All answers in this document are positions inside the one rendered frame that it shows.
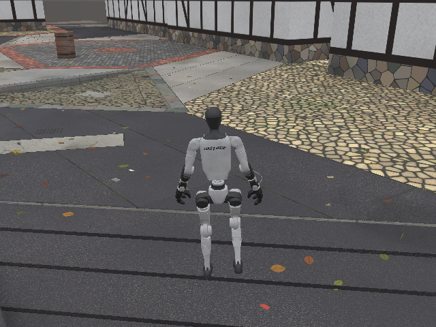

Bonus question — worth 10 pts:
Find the left robot upper arm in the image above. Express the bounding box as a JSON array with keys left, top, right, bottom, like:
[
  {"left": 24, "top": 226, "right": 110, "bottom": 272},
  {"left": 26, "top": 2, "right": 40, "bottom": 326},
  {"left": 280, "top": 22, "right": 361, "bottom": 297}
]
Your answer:
[{"left": 184, "top": 138, "right": 201, "bottom": 174}]

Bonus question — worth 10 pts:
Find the robot right shin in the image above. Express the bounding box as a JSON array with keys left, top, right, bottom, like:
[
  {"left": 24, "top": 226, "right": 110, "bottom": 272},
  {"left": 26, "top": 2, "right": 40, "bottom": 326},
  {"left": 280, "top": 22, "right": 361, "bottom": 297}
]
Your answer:
[{"left": 232, "top": 217, "right": 242, "bottom": 265}]

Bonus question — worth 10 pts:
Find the robot head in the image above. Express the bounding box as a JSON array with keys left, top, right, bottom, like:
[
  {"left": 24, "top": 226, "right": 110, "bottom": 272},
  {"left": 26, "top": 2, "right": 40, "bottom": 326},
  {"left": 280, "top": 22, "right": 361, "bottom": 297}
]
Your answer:
[{"left": 203, "top": 107, "right": 226, "bottom": 140}]

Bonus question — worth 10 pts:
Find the left robot forearm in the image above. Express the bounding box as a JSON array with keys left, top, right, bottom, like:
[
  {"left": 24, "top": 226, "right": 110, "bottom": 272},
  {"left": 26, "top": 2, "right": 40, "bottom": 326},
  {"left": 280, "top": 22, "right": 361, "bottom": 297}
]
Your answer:
[{"left": 177, "top": 165, "right": 191, "bottom": 191}]

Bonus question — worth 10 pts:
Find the right robot forearm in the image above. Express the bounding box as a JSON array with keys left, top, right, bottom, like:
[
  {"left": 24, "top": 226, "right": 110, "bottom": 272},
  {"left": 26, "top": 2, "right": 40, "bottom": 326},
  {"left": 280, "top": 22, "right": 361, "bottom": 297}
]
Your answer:
[{"left": 244, "top": 162, "right": 260, "bottom": 191}]

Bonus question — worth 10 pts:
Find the left robot hand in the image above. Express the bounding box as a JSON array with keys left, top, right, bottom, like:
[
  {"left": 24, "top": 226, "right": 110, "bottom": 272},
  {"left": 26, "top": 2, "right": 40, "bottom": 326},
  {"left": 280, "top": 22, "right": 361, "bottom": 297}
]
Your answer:
[{"left": 175, "top": 189, "right": 191, "bottom": 204}]

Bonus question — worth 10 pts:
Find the right robot hand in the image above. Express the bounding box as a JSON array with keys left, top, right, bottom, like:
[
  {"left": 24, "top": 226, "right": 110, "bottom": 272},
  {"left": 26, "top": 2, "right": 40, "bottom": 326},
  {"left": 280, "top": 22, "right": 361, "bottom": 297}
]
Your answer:
[{"left": 247, "top": 188, "right": 263, "bottom": 205}]

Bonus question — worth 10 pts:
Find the right robot upper arm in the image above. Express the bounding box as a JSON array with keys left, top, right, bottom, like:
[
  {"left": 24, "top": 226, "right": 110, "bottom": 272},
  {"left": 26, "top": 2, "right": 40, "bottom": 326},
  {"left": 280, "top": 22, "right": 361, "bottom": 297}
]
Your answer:
[{"left": 229, "top": 136, "right": 250, "bottom": 172}]

